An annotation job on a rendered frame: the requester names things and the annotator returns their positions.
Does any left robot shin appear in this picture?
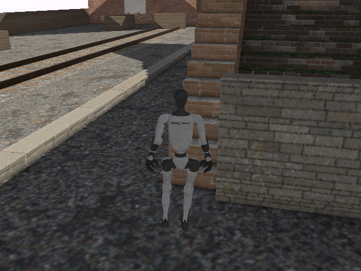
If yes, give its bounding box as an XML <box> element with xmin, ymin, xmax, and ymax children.
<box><xmin>162</xmin><ymin>183</ymin><xmax>170</xmax><ymax>221</ymax></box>

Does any robot left hand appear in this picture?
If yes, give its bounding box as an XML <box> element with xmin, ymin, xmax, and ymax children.
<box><xmin>146</xmin><ymin>159</ymin><xmax>159</xmax><ymax>172</ymax></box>

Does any robot right upper arm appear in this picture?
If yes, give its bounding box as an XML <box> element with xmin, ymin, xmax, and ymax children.
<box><xmin>192</xmin><ymin>114</ymin><xmax>207</xmax><ymax>145</ymax></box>

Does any right robot shin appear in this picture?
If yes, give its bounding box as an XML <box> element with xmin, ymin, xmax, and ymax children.
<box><xmin>183</xmin><ymin>186</ymin><xmax>193</xmax><ymax>222</ymax></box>

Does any robot left upper arm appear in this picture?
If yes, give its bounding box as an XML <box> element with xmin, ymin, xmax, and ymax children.
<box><xmin>153</xmin><ymin>113</ymin><xmax>169</xmax><ymax>145</ymax></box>

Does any robot shin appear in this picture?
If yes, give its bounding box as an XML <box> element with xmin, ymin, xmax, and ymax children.
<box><xmin>162</xmin><ymin>183</ymin><xmax>170</xmax><ymax>221</ymax></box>
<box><xmin>183</xmin><ymin>186</ymin><xmax>193</xmax><ymax>222</ymax></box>

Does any left robot forearm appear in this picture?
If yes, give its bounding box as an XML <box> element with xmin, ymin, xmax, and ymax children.
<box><xmin>147</xmin><ymin>136</ymin><xmax>159</xmax><ymax>160</ymax></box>

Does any robot right hand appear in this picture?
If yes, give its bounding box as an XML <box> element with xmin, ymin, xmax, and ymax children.
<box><xmin>200</xmin><ymin>160</ymin><xmax>213</xmax><ymax>173</ymax></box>

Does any right robot forearm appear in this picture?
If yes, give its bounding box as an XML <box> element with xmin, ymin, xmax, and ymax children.
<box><xmin>201</xmin><ymin>137</ymin><xmax>212</xmax><ymax>161</ymax></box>

